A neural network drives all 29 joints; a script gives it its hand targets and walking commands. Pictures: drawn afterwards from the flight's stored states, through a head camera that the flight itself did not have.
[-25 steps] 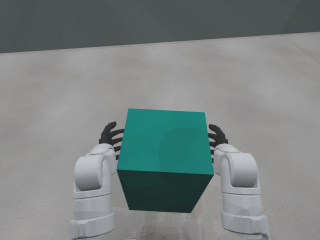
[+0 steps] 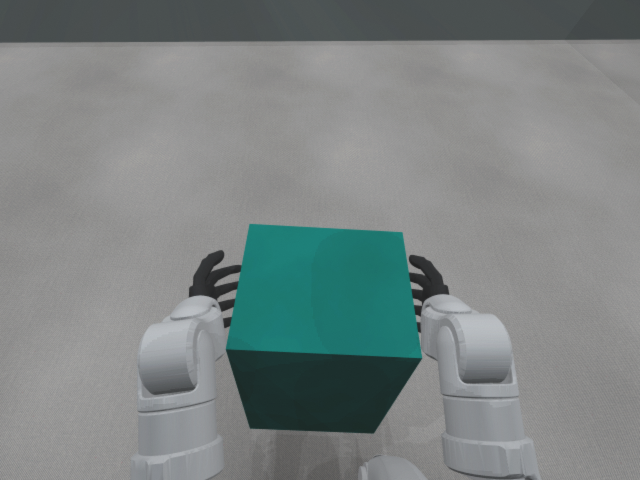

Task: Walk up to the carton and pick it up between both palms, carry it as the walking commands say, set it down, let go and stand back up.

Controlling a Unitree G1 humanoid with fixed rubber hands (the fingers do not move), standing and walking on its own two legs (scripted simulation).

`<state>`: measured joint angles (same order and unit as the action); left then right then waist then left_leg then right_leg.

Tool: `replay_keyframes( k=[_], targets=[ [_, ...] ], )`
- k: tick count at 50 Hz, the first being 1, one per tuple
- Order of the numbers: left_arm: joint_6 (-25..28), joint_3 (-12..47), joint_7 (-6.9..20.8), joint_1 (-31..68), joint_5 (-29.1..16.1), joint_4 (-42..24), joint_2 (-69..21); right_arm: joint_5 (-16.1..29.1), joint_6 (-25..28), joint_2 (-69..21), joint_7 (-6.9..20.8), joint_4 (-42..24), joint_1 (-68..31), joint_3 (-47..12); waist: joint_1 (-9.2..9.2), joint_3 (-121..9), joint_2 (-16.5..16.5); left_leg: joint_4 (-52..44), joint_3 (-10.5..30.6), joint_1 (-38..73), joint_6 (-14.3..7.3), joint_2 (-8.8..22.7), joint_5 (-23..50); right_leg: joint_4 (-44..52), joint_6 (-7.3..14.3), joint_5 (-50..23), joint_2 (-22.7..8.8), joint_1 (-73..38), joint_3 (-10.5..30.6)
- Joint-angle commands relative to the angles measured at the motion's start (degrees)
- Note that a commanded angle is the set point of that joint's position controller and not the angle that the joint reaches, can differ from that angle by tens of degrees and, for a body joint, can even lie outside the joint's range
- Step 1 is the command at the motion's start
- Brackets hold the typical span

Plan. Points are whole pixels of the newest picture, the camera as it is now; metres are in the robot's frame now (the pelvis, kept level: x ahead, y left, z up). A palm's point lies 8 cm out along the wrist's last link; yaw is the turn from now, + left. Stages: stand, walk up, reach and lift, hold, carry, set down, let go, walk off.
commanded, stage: carry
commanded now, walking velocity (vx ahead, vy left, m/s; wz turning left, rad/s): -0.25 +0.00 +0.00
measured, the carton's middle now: (318, 340) +0.28 +0.02 +0.00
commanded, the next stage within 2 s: none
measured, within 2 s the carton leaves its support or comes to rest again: neither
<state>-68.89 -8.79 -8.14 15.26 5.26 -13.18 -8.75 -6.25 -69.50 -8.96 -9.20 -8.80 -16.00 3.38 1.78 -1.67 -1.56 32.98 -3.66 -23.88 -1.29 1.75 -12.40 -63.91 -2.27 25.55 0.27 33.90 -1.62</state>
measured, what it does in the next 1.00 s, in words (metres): walks backwards: right foot, then left foot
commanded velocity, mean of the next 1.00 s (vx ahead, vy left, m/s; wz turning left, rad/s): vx -0.25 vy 0.00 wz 0.00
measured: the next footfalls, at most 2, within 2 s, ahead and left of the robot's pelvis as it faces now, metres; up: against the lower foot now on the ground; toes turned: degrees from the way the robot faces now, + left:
right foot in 0.16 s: -0.06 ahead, -0.11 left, +0.00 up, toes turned -6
left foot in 0.56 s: -0.23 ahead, +0.14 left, +0.00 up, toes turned +5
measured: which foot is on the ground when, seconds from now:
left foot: down 0.00-0.18, up 0.20-0.54, down 0.56-0.96, up 0.98-1.00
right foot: up 0.00-0.14, down 0.16-0.58, up 0.60-0.92, down 0.94-1.00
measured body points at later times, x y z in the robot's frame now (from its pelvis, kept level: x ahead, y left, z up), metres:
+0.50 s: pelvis -0.20 +0.01 +0.00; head -0.18 +0.00 +0.45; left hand +0.12 +0.13 +0.09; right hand +0.11 -0.14 +0.08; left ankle -0.25 +0.14 -0.70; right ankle -0.10 -0.10 -0.73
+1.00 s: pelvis -0.41 +0.03 -0.01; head -0.41 +0.02 +0.44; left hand -0.10 +0.16 +0.08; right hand -0.11 -0.11 +0.06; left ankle -0.30 +0.14 -0.72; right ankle -0.40 -0.08 -0.73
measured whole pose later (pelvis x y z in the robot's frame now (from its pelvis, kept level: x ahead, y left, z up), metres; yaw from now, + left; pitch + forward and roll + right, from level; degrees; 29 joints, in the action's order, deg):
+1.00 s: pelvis -0.41 +0.03 -0.01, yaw +0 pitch +1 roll -1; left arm -67.2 -7.6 -7.7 18.5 5.7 -9.1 -9.7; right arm -8.7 -70.0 -8.8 -7.9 -11.5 -15.7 6.0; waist 0.4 -2.7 3.1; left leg 39.7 -4.3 -30.7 -1.2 2.4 -17.3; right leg -35.7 0.8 17.4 -0.2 19.0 -4.0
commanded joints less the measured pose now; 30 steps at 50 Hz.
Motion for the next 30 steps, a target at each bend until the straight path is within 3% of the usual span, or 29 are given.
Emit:
replay_keyframes(
  k=[1,2,3,4,5,6,7,8,9,10,11,12,13,15,16,17,18,19,20,21,22,23,24,25,26,27,28,29,30],
  targets=[
    [0.8,45.4,15.2,31.6,-26.9,-6.4,-58.4,23.7,3.5,-56.5,15.4,-12.3,-29.6,-33.7,-2.69,-26.6,9.5,-6.2,10.3,22.4,-8.4,15.5,26.0,9.0,-0.3,3.3,-0.3,0.3,-0.7],
    [0.4,45.5,14.7,28.4,-25.6,-4.5,-56.1,23.6,3.4,-55.3,15.0,-11.5,-27.5,-34.1,-2.27,-28.6,16.3,-6.3,10.2,24.8,-8.1,15.0,25.9,13.1,-0.2,6.3,0.4,-1.5,-1.2],
    [0.5,46.9,15.7,30.4,-27.5,-7.7,-57.1,21.6,3.8,-54.4,14.8,-12.6,-25.1,-33.6,-2.61,-28.7,13.9,-7.2,12.4,21.9,-8.9,17.1,25.1,16.3,1.0,4.4,-0.4,-4.8,-1.6],
    [-0.3,46.1,15.8,29.2,-26.2,-4.7,-56.1,20.0,3.2,-53.5,14.7,-10.5,-24.1,-33.0,-2.36,-27.2,19.6,-8.9,13.3,20.2,-9.2,16.4,18.1,20.3,0.8,5.8,-0.5,-7.3,-1.9],
    [-0.1,43.9,16.1,28.3,-25.2,-4.9,-56.1,20.5,2.8,-55.5,14.4,-9.7,-25.8,-33.8,-2.16,-29.1,13.7,-9.5,11.9,18.0,-7.6,15.8,11.8,28.9,1.8,2.0,0.2,-14.4,-3.1],
    [-0.4,43.4,16.4,28.1,-25.9,-2.4,-57.6,20.8,2.7,-54.6,14.1,-10.5,-28.4,-34.8,-1.85,-27.0,11.4,-6.4,10.8,16.6,-6.0,14.0,15.8,38.8,1.8,-5.1,-0.7,-16.3,-3.0],
    [-0.4,43.5,16.7,27.6,-26.1,-1.1,-58.0,19.4,2.7,-53.2,14.0,-9.7,-26.4,-34.1,-2.07,-29.7,3.3,-2.0,9.1,11.2,-4.0,11.0,13.0,42.8,1.8,-10.8,-5.0,-25.0,3.9],
    [-0.5,41.7,16.6,23.2,-24.8,1.2,-57.4,20.1,2.6,-54.2,14.2,-9.6,-26.9,-34.6,-1.91,-25.4,-3.3,3.6,4.9,0.2,-1.4,7.4,10.0,41.9,3.2,-25.6,-13.5,-28.4,12.3],
    [0.4,40.6,17.5,19.3,-22.9,2.3,-55.9,21.3,2.8,-54.5,14.4,-11.3,-27.6,-37.3,-0.85,-23.2,-20.9,14.7,-2.2,-14.2,1.5,0.8,-19.7,44.1,9.7,-41.7,-27.4,-30.6,22.6],
    [1.7,39.3,17.6,25.3,-24.0,-1.0,-59.0,24.1,3.0,-57.0,14.6,-15.9,-35.9,-39.9,-0.55,-20.8,-22.5,29.5,5.5,-8.5,0.5,-2.3,-23.0,44.8,12.9,-44.7,-26.4,-22.6,21.7],
    [0.5,38.5,17.5,24.0,-22.6,2.5,-60.9,23.9,2.8,-58.9,14.9,-13.2,-37.1,-38.3,-0.55,-18.3,-9.2,31.2,7.0,-9.7,0.1,-1.5,-19.9,43.9,10.6,-41.7,-21.5,-23.0,15.5],
    [0.9,39.4,17.1,25.6,-22.4,-1.0,-60.8,24.8,3.1,-59.8,15.5,-10.5,-34.2,-38.2,-0.44,-19.9,-2.8,33.9,6.8,-11.0,0.7,-2.1,-16.7,41.8,9.6,-39.1,-19.7,-24.6,10.5],
    [1.6,38.2,16.4,25.8,-21.3,-1.3,-57.7,27.3,2.4,-57.7,15.6,-11.9,-37.3,-40.2,-0.58,-19.4,-7.6,36.8,5.9,-11.2,1.3,-1.9,-13.9,40.1,10.4,-40.3,-18.1,-23.2,10.7],
    [1.7,40.0,15.4,27.1,-22.2,-7.1,-57.8,29.3,2.8,-60.7,15.3,-12.5,-35.5,-41.5,-0.54,-24.4,-3.0,34.8,5.4,-13.1,3.0,-2.0,-14.8,38.6,9.2,-41.7,-17.7,-31.7,8.0],
    [2.2,38.9,15.1,29.0,-21.8,-8.5,-57.0,31.4,3.2,-60.2,15.3,-15.1,-41.5,-42.1,-0.38,-25.8,-3.4,30.1,5.3,-15.3,4.1,-2.6,-14.1,38.1,7.8,-43.2,-16.3,-35.2,9.0],
    [1.9,39.4,14.6,27.0,-21.5,-6.3,-58.3,30.5,2.8,-58.7,15.3,-16.5,-39.2,-41.5,-0.51,-26.1,-5.5,24.2,4.0,-14.2,4.4,-1.2,-16.9,35.1,10.0,-52.3,-17.1,-38.3,7.6],
    [1.0,36.8,14.7,23.7,-20.3,-3.2,-58.5,30.8,2.2,-58.8,14.6,-16.9,-41.6,-41.7,-0.26,-24.6,-8.0,24.7,2.6,-12.0,4.6,-2.1,-18.8,36.4,10.9,-54.7,-19.6,-36.3,12.1],
    [0.6,36.7,15.0,22.9,-20.5,-3.3,-55.7,28.9,1.6,-57.7,14.3,-12.4,-36.1,-41.0,-0.49,-27.9,-11.2,22.8,1.3,-9.4,5.1,-3.1,-17.4,36.6,10.0,-50.1,-17.3,-37.0,8.8],
    [1.2,36.4,15.1,22.7,-19.7,-3.6,-53.4,28.4,1.6,-57.7,14.2,-10.0,-34.3,-40.1,-0.52,-29.4,-13.3,20.1,0.0,-6.2,4.2,-3.4,-18.2,38.4,9.5,-44.0,-17.0,-35.2,10.7],
    [0.2,35.0,15.2,19.3,-18.2,0.1,-54.1,26.9,0.8,-58.2,14.3,-7.3,-31.2,-39.9,-0.57,-29.1,-14.0,16.6,-0.1,-4.0,4.4,-3.0,-16.8,38.3,9.7,-43.8,-17.0,-34.9,9.5],
    [1.0,37.8,15.4,24.1,-19.9,-4.8,-54.8,26.3,1.3,-58.0,14.6,-8.3,-31.2,-39.8,-0.69,-30.2,-11.7,13.8,-1.2,-3.0,3.6,-4.3,-16.4,39.3,9.4,-43.0,-16.2,-34.4,9.2],
    [0.1,36.5,15.1,19.4,-17.7,0.8,-54.5,26.2,0.7,-55.9,15.1,-7.9,-31.0,-39.6,-0.53,-28.7,-9.9,9.9,-2.7,1.5,2.5,-5.1,-17.3,42.3,9.4,-37.9,-18.2,-30.5,12.2],
    [0.2,37.1,15.0,18.8,-17.4,2.6,-54.1,25.9,1.0,-56.8,15.0,-4.9,-29.7,-38.8,-0.52,-27.5,-9.3,4.4,-2.0,2.0,1.9,-5.0,-14.5,41.9,9.6,-37.2,-18.5,-31.3,12.0],
    [0.3,37.4,15.2,19.4,-17.8,0.2,-54.5,25.6,1.3,-57.7,14.9,-6.9,-30.1,-38.6,-1.58,-27.1,-7.2,-2.2,-0.2,2.2,1.5,-3.4,-11.2,39.2,9.2,-40.0,-17.3,-32.6,10.9],
    [0.5,37.6,14.9,20.5,-18.3,2.3,-56.7,26.2,1.6,-58.6,15.4,-6.3,-31.3,-38.8,-1.68,-27.4,-8.4,-12.5,-0.9,7.4,1.9,-1.7,-2.6,37.1,7.4,-38.5,-15.1,-31.0,7.9],
    [0.8,38.5,14.8,21.3,-19.1,0.5,-57.4,26.0,1.7,-58.8,15.6,-8.0,-32.6,-38.5,-2.15,-26.7,-3.7,-16.5,4.7,14.4,1.0,3.8,3.5,32.2,4.8,-34.1,-11.6,-22.7,4.4],
    [1.3,38.1,15.1,19.3,-18.3,2.2,-56.6,24.8,1.7,-57.0,16.1,-7.8,-31.7,-37.8,-1.89,-24.9,1.2,-15.0,12.5,21.9,-1.4,10.7,4.6,30.7,1.9,-17.7,-8.0,-10.3,2.8],
    [1.7,39.0,15.7,26.1,-20.8,-2.1,-57.6,25.2,3.2,-59.5,16.1,-10.3,-35.1,-38.3,-2.16,-24.0,12.0,-12.1,22.7,22.0,-7.1,23.1,20.0,24.1,-1.0,-0.9,-3.7,-1.5,-3.6],
    [1.6,41.7,15.8,33.0,-22.6,-8.2,-57.3,24.9,3.3,-62.4,16.2,-7.4,-31.2,-37.9,-3.75,-19.6,16.0,-10.4,19.5,12.7,-11.5,24.7,22.9,12.3,0.6,6.9,-5.2,-4.0,-1.6]
  ],
)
